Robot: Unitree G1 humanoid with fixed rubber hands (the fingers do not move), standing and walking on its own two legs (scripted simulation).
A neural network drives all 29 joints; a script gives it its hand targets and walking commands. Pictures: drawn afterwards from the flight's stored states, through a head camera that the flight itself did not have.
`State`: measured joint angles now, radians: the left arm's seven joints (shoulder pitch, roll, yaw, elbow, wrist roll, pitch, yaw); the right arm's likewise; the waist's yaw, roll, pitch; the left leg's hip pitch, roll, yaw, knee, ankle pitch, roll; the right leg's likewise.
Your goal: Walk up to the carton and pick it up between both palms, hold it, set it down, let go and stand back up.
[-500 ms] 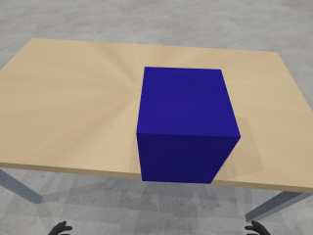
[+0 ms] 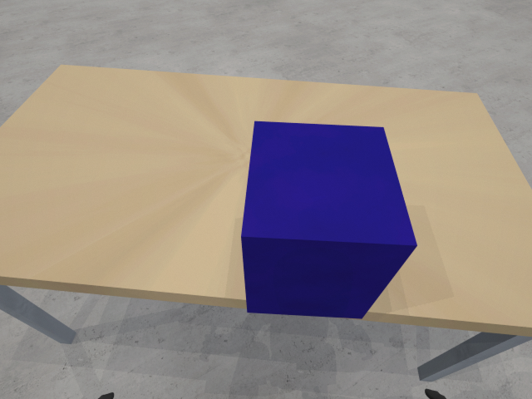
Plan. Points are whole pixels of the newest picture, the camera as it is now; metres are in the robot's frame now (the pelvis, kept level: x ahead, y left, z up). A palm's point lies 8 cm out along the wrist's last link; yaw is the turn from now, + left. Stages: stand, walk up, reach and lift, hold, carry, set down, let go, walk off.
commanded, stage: stand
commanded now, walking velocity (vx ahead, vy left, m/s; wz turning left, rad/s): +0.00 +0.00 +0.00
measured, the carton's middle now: (311, 225) +0.38 -0.06 +0.03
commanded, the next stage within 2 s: walk up in 0.52 s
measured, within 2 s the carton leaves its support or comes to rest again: neither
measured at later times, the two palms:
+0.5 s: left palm out of the picture +0.09 +0.28 -0.10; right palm out of the picture +0.10 -0.28 -0.10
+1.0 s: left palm out of the picture +0.07 +0.27 -0.11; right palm out of the picture +0.06 -0.37 -0.11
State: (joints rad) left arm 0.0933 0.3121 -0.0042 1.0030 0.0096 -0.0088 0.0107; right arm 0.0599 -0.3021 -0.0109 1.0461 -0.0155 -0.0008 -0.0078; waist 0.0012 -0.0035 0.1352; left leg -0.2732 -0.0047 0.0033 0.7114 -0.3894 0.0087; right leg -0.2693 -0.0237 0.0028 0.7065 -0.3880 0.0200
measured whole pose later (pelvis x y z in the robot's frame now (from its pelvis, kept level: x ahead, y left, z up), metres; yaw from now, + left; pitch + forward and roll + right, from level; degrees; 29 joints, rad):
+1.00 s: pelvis -0.01 -0.05 +0.00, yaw -2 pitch -3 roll +1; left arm 0.18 0.39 0.08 0.96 0.04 0.03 -0.03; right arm 0.15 -0.39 -0.06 0.99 -0.04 -0.02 -0.04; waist 0.00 -0.01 0.14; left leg -0.26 0.06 0.00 0.70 -0.38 -0.03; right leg -0.28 -0.01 0.02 0.68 -0.34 -0.03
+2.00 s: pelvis +0.01 -0.04 +0.03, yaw -2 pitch -4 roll +0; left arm 0.08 0.31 -0.01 1.14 0.00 -0.02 0.00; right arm 0.07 -0.32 0.00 1.14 -0.01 -0.02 0.00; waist 0.00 0.00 0.09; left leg -0.06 -0.03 0.01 0.31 -0.18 0.04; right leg -0.06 0.00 0.02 0.31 -0.18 0.00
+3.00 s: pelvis +0.00 -0.05 +0.02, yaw -3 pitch -5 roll -1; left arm 0.17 0.24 0.06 0.37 0.05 0.45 0.01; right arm 0.19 -0.24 -0.04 0.70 -0.01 -0.06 0.03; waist 0.01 -0.04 0.17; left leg -0.16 0.02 0.05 0.57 -0.32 0.01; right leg -0.15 0.02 -0.01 0.53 -0.29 -0.01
